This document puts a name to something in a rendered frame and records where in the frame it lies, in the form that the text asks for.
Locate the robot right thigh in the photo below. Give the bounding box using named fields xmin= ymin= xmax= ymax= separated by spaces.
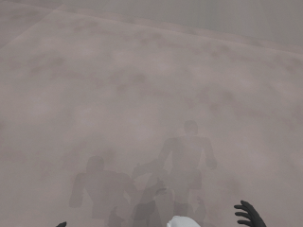
xmin=167 ymin=217 xmax=201 ymax=227

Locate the right robot hand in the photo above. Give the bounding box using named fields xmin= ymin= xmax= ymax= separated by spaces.
xmin=234 ymin=201 xmax=267 ymax=227

